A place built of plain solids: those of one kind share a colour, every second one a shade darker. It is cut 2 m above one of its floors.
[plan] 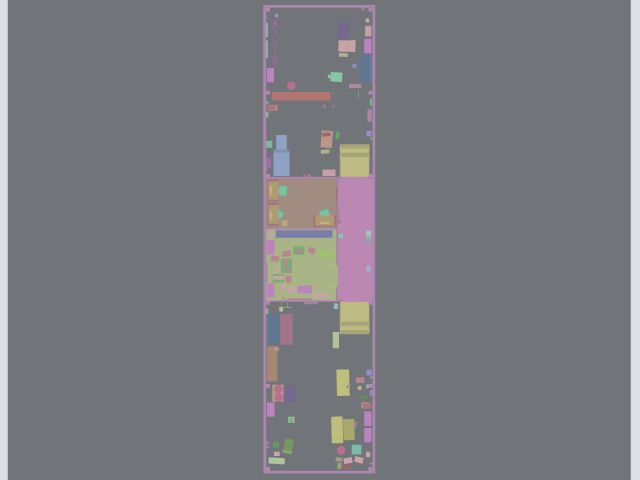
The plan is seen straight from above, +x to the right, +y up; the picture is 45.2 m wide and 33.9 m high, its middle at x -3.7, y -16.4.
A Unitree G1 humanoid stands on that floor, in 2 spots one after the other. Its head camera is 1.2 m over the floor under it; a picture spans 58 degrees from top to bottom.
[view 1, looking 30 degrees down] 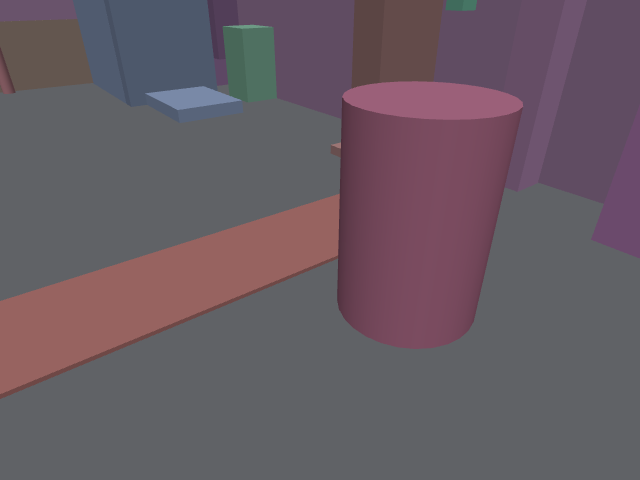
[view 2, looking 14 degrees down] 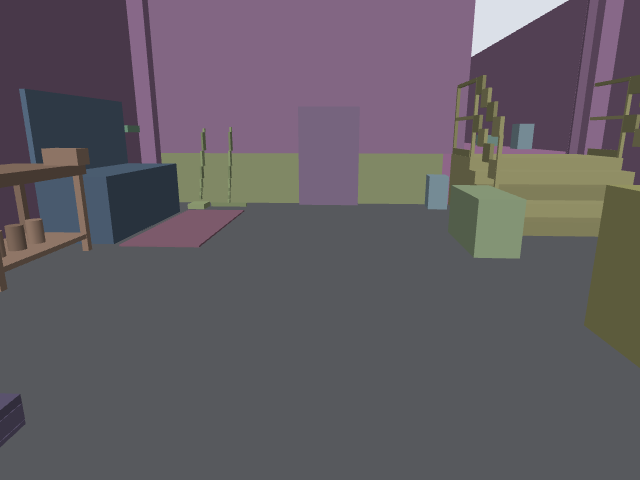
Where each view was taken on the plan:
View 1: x -4.50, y -4.50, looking -127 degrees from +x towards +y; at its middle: trench_plates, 2.36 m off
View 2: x -4.10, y -28.20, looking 93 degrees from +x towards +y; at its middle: ground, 4.96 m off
